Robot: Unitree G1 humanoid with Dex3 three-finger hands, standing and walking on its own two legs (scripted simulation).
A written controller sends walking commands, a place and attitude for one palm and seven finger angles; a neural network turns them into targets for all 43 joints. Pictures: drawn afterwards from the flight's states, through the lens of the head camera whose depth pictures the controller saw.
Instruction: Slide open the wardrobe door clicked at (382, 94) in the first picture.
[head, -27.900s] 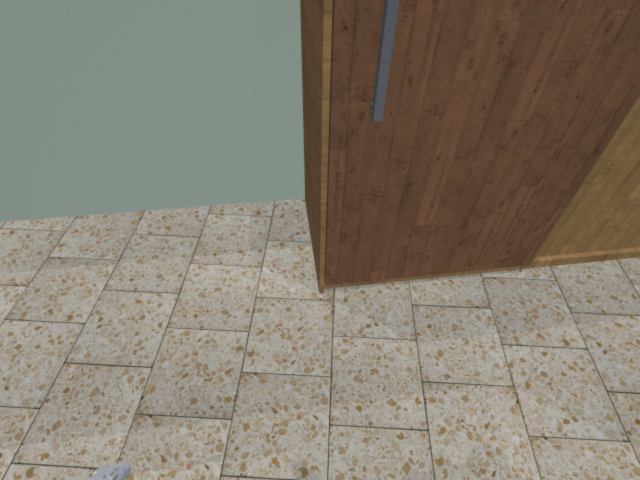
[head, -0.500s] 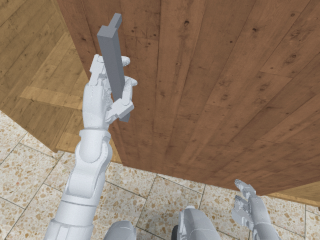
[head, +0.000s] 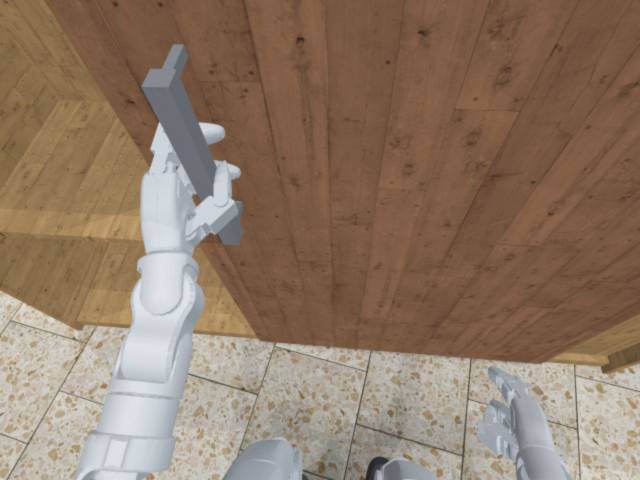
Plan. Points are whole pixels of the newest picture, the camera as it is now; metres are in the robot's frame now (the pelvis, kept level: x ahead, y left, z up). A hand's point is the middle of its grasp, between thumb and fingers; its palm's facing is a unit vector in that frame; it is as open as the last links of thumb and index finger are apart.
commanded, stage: step sideways, sliding the door along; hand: left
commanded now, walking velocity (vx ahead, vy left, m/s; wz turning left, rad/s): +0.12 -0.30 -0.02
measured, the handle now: (210, 164) +0.42 +0.16 +0.13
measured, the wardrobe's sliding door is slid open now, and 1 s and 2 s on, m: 0.61 0.66 0.66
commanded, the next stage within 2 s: stop walking and hold the door there in 0.72 s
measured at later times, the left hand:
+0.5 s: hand (286, 195) +0.38 +0.07 +0.13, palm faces +0.42 -0.91 -0.06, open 6.5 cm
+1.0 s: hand (280, 197) +0.38 +0.08 +0.13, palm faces +0.49 -0.84 -0.23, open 6.5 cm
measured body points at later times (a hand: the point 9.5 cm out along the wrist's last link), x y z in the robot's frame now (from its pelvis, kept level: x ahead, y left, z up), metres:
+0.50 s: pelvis -0.01 -0.17 -0.02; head +0.07 -0.16 +0.43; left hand +0.35 +0.12 +0.14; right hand +0.18 -0.37 -0.13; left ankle -0.02 +0.06 -0.73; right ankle +0.00 -0.32 -0.74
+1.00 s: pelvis +0.04 -0.25 +0.01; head +0.10 -0.21 +0.46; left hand +0.35 +0.12 +0.14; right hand +0.23 -0.46 -0.07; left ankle +0.00 -0.10 -0.73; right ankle +0.08 -0.42 -0.66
